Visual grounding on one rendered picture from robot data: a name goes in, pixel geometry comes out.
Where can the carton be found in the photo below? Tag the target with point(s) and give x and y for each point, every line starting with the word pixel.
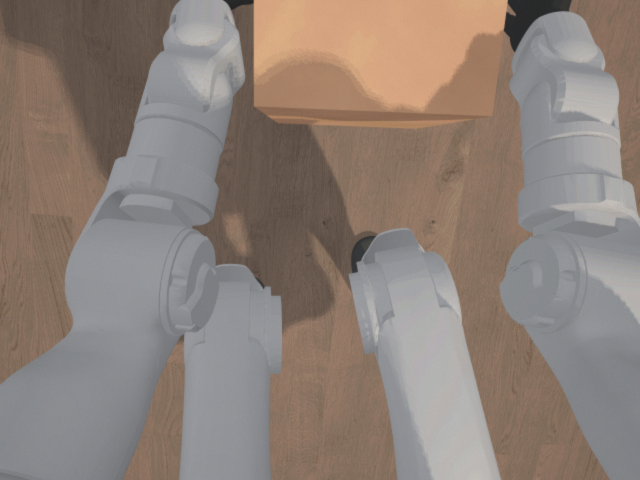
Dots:
pixel 377 63

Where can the robot right foot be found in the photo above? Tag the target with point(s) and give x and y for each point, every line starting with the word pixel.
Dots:
pixel 359 250

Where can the robot left forearm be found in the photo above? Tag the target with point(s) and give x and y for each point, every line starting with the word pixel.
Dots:
pixel 168 174

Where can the left robot shin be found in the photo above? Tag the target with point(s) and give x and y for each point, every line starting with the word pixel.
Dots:
pixel 225 273

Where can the right robot upper arm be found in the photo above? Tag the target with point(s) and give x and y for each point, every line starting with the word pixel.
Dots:
pixel 578 298

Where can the robot right hand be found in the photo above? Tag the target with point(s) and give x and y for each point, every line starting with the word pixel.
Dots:
pixel 527 11

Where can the left robot upper arm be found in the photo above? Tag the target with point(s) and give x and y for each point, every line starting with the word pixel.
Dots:
pixel 77 412

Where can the robot right forearm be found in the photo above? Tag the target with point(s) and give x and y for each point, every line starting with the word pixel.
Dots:
pixel 570 135

